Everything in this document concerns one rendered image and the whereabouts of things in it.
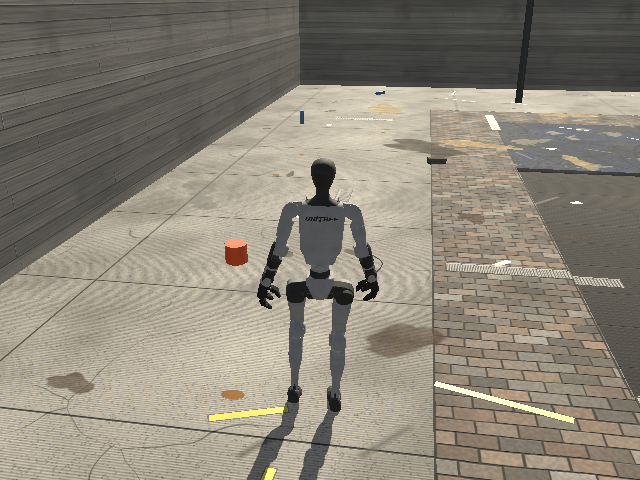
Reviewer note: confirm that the robot left foot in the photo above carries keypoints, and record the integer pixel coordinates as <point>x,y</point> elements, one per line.
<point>293,394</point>

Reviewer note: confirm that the robot left upper arm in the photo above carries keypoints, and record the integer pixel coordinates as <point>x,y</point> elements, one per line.
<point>289,211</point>

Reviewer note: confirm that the robot left hand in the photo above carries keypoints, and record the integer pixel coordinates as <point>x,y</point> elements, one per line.
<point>263,294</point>

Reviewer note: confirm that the humanoid robot torso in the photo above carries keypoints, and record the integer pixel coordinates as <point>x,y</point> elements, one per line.
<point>321,234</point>

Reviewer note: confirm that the robot right forearm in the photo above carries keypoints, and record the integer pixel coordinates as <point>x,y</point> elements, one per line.
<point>368,266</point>

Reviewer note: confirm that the robot left forearm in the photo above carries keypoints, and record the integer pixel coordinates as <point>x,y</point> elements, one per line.
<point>271,267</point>

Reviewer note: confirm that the robot right upper arm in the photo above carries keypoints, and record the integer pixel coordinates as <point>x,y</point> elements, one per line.
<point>353,212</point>

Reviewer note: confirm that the robot right hand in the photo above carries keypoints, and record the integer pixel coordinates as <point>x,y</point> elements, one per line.
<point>366,286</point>

